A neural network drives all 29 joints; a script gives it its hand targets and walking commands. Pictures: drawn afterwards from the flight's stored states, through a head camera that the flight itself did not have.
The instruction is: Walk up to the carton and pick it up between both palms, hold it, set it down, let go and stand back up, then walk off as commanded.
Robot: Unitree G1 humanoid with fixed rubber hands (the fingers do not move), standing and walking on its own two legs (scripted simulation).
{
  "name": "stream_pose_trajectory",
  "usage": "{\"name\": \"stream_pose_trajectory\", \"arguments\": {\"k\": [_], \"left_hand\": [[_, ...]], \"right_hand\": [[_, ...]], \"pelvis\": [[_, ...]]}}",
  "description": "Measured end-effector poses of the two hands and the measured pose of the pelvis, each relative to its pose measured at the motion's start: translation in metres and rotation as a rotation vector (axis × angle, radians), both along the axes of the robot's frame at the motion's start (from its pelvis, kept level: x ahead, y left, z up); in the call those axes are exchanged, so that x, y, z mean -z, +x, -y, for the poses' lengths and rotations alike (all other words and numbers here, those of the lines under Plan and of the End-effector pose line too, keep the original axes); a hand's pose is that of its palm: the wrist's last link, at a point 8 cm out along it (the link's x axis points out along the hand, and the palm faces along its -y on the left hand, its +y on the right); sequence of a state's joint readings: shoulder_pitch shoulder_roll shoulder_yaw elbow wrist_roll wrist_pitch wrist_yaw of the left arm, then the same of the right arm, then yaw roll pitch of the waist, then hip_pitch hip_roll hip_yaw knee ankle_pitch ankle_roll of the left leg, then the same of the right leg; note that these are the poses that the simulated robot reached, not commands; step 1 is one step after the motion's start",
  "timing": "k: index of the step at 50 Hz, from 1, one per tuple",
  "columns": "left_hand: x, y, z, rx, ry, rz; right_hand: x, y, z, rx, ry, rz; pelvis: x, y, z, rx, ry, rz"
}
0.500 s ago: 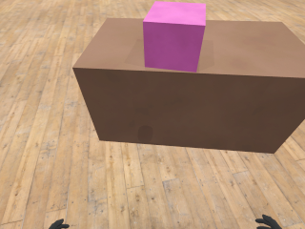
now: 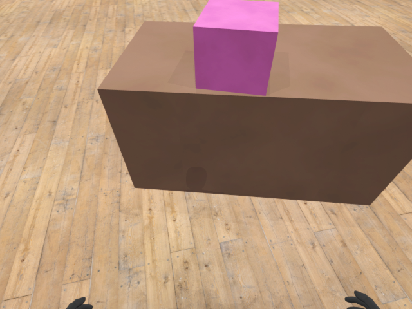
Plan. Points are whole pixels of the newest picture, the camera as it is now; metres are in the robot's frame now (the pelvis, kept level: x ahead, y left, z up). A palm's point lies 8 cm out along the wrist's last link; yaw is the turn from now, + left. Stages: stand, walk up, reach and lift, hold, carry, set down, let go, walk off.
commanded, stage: stand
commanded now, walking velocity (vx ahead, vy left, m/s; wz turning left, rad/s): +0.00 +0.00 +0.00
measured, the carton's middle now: (236, 45) +1.04 -0.06 +0.04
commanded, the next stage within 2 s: none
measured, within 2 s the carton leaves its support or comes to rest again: neither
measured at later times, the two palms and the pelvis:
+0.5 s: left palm out of the picture +0.09 +0.30 -0.10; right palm out of the picture +0.13 -0.30 -0.08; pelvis +0.00 +0.00 +0.00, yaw +0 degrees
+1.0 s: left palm out of the picture +0.09 +0.30 -0.10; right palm out of the picture +0.12 -0.30 -0.08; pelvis +0.00 +0.00 +0.00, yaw +0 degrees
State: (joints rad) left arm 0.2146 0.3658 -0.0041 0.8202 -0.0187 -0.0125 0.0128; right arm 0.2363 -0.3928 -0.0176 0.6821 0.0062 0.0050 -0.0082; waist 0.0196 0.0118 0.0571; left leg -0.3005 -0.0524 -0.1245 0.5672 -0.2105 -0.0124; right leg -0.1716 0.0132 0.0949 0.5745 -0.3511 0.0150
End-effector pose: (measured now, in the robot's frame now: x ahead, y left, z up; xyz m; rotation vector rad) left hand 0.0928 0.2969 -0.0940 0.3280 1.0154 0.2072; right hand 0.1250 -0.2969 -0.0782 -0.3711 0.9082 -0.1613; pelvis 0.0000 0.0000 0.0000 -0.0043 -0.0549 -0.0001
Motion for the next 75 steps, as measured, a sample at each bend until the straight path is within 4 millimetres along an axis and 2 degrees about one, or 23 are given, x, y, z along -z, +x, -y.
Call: {"name": "stream_pose_trajectory", "arguments": {"k": [9, 75], "left_hand": [[-0.0006, 0.0047, 0.0006, 0.001, 0.0, 0.003], [0.0035, -0.0042, -0.0013, -0.012, -0.001, -0.035]], "right_hand": [[0.0002, 0.0014, 0.0003, 0.0, 0.001, -0.002], [0.0027, -0.0046, 0.0001, 0.008, 0.002, -0.027]], "pelvis": [[-0.0003, 0.0015, 0.0006, 0.0, 0.001, -0.003], [-0.0013, 0.0005, 0.0, -0.001, 0.001, -0.006]]}}
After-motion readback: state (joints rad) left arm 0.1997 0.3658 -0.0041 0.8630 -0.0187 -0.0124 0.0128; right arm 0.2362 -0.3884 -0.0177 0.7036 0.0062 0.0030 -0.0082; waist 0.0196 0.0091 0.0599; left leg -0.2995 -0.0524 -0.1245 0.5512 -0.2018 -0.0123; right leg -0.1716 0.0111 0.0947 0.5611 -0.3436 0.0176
